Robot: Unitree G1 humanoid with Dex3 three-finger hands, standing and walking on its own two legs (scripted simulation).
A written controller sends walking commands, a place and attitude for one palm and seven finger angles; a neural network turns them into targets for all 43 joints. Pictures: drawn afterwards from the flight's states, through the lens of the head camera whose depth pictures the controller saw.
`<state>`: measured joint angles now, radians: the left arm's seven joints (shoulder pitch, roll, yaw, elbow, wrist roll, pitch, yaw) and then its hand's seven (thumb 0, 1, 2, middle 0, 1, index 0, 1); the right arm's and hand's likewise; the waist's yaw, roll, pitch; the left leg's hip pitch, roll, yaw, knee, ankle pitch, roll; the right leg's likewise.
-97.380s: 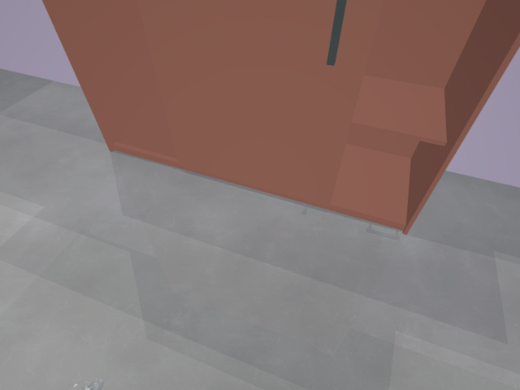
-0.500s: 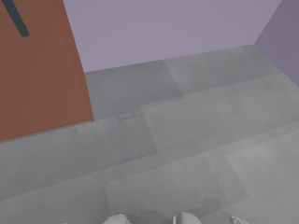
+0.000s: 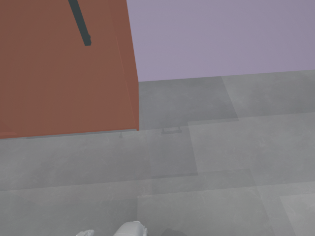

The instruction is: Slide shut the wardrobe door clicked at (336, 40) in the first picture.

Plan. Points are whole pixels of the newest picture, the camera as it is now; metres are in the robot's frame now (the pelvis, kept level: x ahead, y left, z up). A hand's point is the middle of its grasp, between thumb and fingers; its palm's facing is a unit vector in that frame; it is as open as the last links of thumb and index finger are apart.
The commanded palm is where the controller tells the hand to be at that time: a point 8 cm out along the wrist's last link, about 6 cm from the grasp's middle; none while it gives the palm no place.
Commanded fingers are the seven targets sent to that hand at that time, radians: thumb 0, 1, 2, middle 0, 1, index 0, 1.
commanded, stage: turn to face it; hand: left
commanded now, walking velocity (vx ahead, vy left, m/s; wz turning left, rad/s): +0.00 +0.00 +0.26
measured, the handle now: (74, 0) +0.85 +0.34 +0.18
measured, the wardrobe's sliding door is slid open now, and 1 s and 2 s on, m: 0.01 0.01 0.01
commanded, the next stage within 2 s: take the last steps up to it in 0.06 s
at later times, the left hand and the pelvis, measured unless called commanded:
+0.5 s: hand out of the picture +0.09 +0.24 -0.16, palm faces +0.15 -0.97 -0.20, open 7.4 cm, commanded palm none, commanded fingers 0.00 0.90 0.90 -0.20 -0.30 -0.20 -0.30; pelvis +0.04 +0.04 +0.00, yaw +6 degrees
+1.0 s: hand out of the picture +0.13 +0.34 -0.18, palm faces +0.21 -0.97 -0.15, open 7.4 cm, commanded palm none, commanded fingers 0.00 0.90 0.90 -0.20 -0.30 -0.20 -0.30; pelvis +0.16 +0.16 +0.00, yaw +8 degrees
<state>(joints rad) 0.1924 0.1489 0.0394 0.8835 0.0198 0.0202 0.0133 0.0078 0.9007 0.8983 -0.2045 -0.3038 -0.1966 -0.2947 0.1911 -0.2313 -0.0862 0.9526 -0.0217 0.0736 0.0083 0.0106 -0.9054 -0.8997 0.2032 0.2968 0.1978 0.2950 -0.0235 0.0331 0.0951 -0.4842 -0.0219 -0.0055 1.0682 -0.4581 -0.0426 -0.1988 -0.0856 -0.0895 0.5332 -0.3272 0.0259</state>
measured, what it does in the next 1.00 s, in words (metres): walks ahead: left foot, then right foot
